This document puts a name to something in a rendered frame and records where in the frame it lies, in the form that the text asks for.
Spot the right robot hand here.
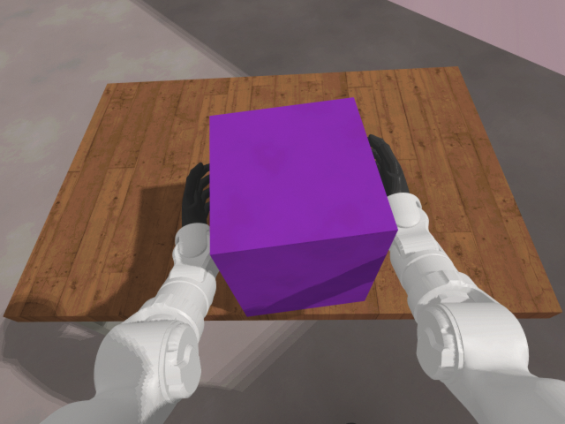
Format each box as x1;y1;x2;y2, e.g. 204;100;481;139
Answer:
367;134;410;197

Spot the robot left forearm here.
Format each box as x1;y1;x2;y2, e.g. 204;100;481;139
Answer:
94;223;219;390

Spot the carton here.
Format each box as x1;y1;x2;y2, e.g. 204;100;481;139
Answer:
209;97;398;317

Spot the robot left upper arm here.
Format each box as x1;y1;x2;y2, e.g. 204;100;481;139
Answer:
40;320;201;424

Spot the left robot hand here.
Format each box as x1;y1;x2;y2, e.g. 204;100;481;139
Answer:
182;163;210;227

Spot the robot right forearm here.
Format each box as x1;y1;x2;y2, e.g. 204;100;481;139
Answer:
388;193;529;363

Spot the robot right upper arm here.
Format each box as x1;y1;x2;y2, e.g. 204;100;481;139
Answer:
417;302;565;424

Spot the table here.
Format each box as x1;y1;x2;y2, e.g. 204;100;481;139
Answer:
3;66;562;336

